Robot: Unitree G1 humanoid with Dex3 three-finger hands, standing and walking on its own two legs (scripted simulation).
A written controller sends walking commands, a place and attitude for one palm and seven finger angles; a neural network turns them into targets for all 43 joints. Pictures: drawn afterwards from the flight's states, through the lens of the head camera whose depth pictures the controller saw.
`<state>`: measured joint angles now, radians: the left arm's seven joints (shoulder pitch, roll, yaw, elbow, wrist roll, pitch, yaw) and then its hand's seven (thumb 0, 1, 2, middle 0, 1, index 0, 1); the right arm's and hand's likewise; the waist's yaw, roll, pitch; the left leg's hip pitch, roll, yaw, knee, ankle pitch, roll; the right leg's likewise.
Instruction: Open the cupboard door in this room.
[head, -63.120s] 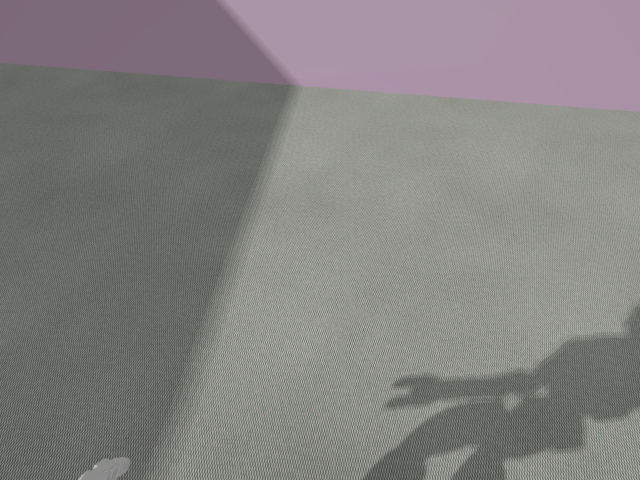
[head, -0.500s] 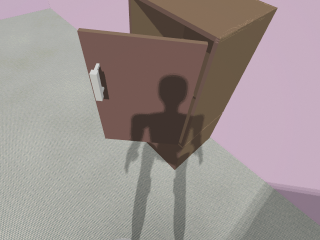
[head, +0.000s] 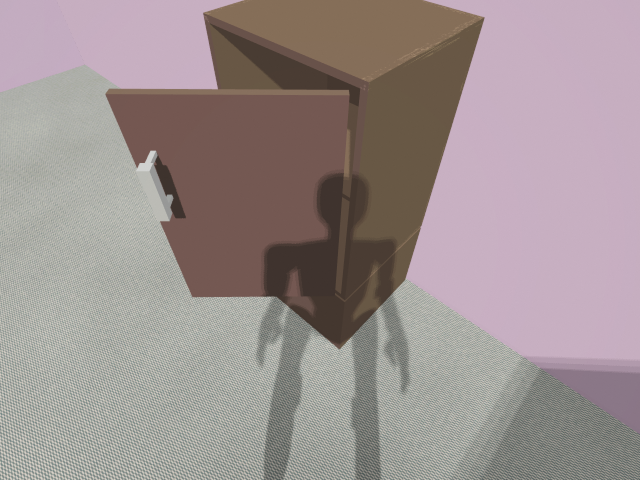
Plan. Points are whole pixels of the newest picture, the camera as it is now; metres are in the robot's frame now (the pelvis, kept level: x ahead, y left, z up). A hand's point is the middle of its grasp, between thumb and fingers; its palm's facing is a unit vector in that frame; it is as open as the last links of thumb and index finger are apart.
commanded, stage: come to a stop and stand still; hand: left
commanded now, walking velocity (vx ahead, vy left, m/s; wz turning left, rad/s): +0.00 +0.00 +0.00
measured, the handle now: (158, 186) +0.61 +0.32 -0.01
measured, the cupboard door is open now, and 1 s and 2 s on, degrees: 43 43 43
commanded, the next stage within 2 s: look again from close up in 0.80 s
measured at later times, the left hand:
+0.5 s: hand out of the picture +0.02 +0.15 -0.18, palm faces +0.05 -0.99 -0.14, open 7.4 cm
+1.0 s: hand out of the picture +0.05 +0.18 -0.18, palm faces -0.02 -0.98 -0.22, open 7.4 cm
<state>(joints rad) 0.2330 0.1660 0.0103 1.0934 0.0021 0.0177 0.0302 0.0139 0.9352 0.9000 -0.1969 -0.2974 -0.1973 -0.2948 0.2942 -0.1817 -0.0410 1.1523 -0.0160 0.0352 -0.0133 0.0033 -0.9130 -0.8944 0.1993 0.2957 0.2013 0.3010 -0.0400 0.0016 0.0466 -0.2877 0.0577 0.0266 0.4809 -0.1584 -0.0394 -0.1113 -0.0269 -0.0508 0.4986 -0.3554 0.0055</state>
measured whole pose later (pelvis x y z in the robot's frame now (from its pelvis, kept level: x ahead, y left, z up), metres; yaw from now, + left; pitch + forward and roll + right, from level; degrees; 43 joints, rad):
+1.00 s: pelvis +0.04 +0.01 +0.00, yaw -1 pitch +0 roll +0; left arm 0.29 0.14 0.00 1.07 0.02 -0.04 0.06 0.01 0.90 0.90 -0.20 -0.30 -0.20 -0.29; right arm 0.22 -0.18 -0.02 1.05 -0.01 -0.01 -0.01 0.00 -0.92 -0.89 0.20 0.30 0.20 0.30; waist -0.02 0.02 0.06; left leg -0.30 0.07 0.05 0.58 -0.28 -0.02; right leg -0.08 -0.02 -0.03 0.49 -0.40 0.02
